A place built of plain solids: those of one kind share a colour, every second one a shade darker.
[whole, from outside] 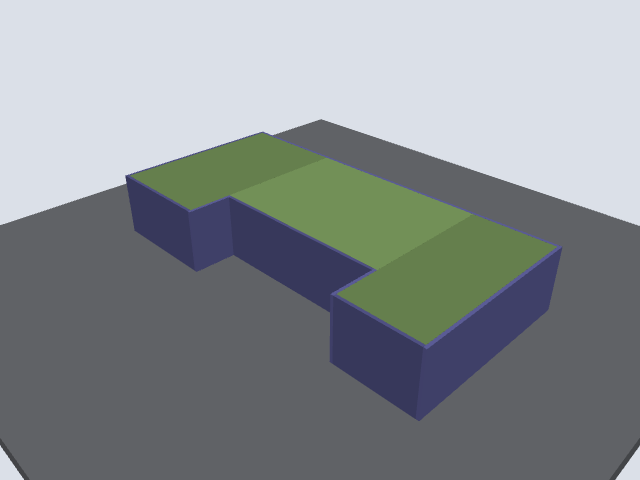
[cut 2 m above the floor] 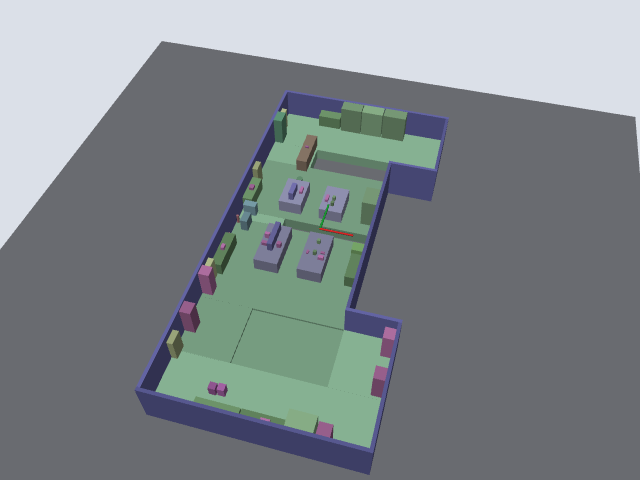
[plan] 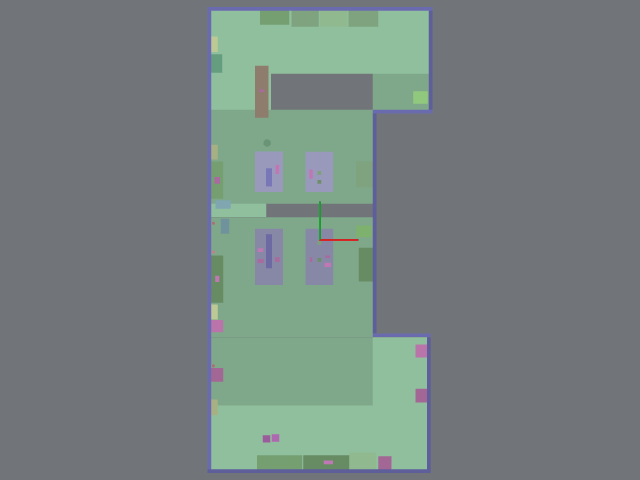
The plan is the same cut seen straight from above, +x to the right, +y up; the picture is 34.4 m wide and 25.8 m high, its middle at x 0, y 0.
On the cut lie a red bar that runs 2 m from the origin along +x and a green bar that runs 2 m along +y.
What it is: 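One storey of a laboratory for chemistry or biology, grown in wings along a spine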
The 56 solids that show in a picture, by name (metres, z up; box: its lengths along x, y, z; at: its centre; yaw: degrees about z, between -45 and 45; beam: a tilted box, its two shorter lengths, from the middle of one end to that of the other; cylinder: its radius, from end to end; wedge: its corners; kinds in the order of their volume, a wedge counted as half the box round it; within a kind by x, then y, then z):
{
 "floor_1": {"box": [2.96, 0.72, 0.86], "at": [-4.37, 1.59, 0.38]},
 "floor_2": {"box": [3.21, 3.67, 0.86], "at": [-4.24, -7.06, 0.38]},
 "floor_3": {"box": [3.21, 1.93, 0.86], "at": [-4.24, 7.97, 0.38]},
 "floor_4": {"box": [8.68, 6.45, 0.86], "at": [-1.51, -2.0, 0.38]},
 "floor_5": {"box": [8.68, 5.05, 0.86], "at": [-1.51, 4.48, 0.38]},
 "floor_6": {"box": [11.6, 3.43, 0.86], "at": [-0.05, -10.61, 0.38]},
 "floor_7": {"box": [11.7, 3.39, 0.86], "at": [0.0, 10.63, 0.38]},
 "floor_8": {"box": [5.47, 3.67, 0.74], "at": [0.1, -7.06, 0.32]},
 "floor_9": {"box": [2.92, 3.67, 0.86], "at": [4.29, -7.06, 0.38]},
 "floor_10": {"box": [3.01, 1.93, 0.86], "at": [4.34, 7.97, 0.38]},
 "roof_1": {"box": [8.68, 12.22, 0.69], "at": [-1.51, 0.89, 3.88]},
 "roof_2": {"box": [11.6, 7.1, 0.61], "at": [-0.05, -8.77, 3.92]},
 "roof_3": {"box": [11.7, 5.32, 0.2], "at": [0.0, 9.66, 4.12]},
 "wall_1": {"box": [0.2, 24.65, 4.27], "at": [-5.95, 0.0, 2.09]},
 "wall_2": {"box": [12.0, 0.2, 4.27], "at": [-0.05, -12.42, 2.09]},
 "wall_3": {"box": [12.1, 0.2, 4.27], "at": [0.0, 12.42, 2.09]},
 "wall_4": {"box": [0.2, 11.82, 4.27], "at": [2.94, 0.89, 2.09]},
 "wall_5": {"box": [3.12, 0.2, 4.27], "at": [4.39, -5.12, 2.09]},
 "wall_6": {"box": [3.21, 0.2, 4.27], "at": [4.44, 6.9, 2.09]},
 "wall_7": {"box": [0.2, 7.1, 4.27], "at": [5.85, -8.77, 2.09]},
 "wall_8": {"box": [0.2, 5.32, 4.27], "at": [5.95, 9.66, 2.09]},
 "fume_1": {"box": [1.48, 0.86, 2.4], "at": [-0.8, 11.89, 2.01]},
 "fume_2": {"box": [1.49, 0.86, 2.4], "at": [0.73, 11.89, 2.01]},
 "fume_3": {"box": [1.44, 0.9, 2.4], "at": [2.31, -11.87, 2.01]},
 "fume_4": {"box": [1.6, 0.86, 2.4], "at": [2.34, 11.89, 2.01]},
 "fume_5": {"box": [0.9, 1.39, 2.4], "at": [2.39, 3.53, 2.01]},
 "island_1": {"box": [1.5, 3.03, 0.9], "at": [-2.74, -0.91, 1.26]},
 "island_2": {"box": [1.5, 2.17, 0.9], "at": [-2.74, 3.67, 1.26]},
 "island_3": {"box": [1.5, 3.03, 0.9], "at": [-0.03, -0.91, 1.26]},
 "island_4": {"box": [1.5, 2.17, 0.9], "at": [-0.03, 3.67, 1.26]},
 "wallbench_1": {"box": [0.65, 2.54, 0.9], "at": [-5.52, -2.1, 1.26]},
 "wallbench_2": {"box": [0.65, 2.0, 0.9], "at": [-5.52, 3.21, 1.26]},
 "wallbench_3": {"box": [1.58, 0.75, 0.9], "at": [-2.44, 11.95, 1.26]},
 "wallbench_4": {"box": [2.43, 0.75, 0.9], "at": [-2.17, -11.95, 1.26]},
 "wallbench_5": {"box": [2.48, 0.75, 0.9], "at": [0.33, -11.95, 1.26]},
 "wallbench_6": {"box": [0.75, 1.82, 0.9], "at": [2.46, -1.32, 1.26]},
 "fridge_1": {"box": [0.65, 0.74, 1.9], "at": [-5.52, -7.25, 1.76]},
 "fridge_2": {"box": [0.65, 0.67, 1.9], "at": [-5.52, -4.63, 1.76]},
 "fridge_3": {"box": [0.7, 0.7, 1.9], "at": [3.49, -11.97, 1.76]},
 "fridge_4": {"box": [0.62, 0.74, 1.9], "at": [5.44, -8.37, 1.76]},
 "fridge_5": {"box": [0.62, 0.7, 1.9], "at": [5.44, -5.96, 1.76]},
 "guard_1": {"box": [0.73, 2.79, 0.9], "at": [-3.13, 7.97, 1.26]},
 "cylinders_1": {"box": [0.36, 0.85, 1.55], "at": [-5.67, -8.99, 1.58]},
 "cylinders_2": {"box": [0.36, 0.81, 1.55], "at": [-5.67, -3.87, 1.58]},
 "cylinders_3": {"box": [0.36, 0.79, 1.55], "at": [-5.67, 4.72, 1.58]},
 "cylinders_4": {"box": [0.36, 0.83, 1.55], "at": [-5.67, 10.52, 1.58]},
 "tall_1": {"box": [0.6, 1.0, 2.1], "at": [-5.55, 9.48, 1.86]},
 "trolley_1": {"box": [0.82, 0.46, 0.85], "at": [-5.21, 1.91, 1.23]},
 "trolley_2": {"box": [0.46, 0.82, 0.87], "at": [-5.1, 0.74, 1.24]},
 "rack_1": {"box": [0.32, 1.83, 0.63], "at": [-2.74, -0.61, 2.03]},
 "rack_2": {"box": [0.32, 0.97, 0.59], "at": [-2.74, 3.37, 2.01]},
 "covers_1": {"box": [0.83, 0.64, 0.54], "at": [2.36, 0.46, 1.08]},
 "covers_2": {"box": [0.78, 0.68, 0.5], "at": [5.4, 7.66, 1.06]},
 "bin_1": {"box": [0.4, 0.4, 0.64], "at": [-2.87, -10.69, 1.13]},
 "bin_2": {"box": [0.4, 0.4, 0.65], "at": [-2.39, -10.64, 1.14]},
 "drum_1": {"cylinder": 0.2, "from": [-2.84, 5.21, 0.81], "to": [-2.84, 5.21, 1.43]}
}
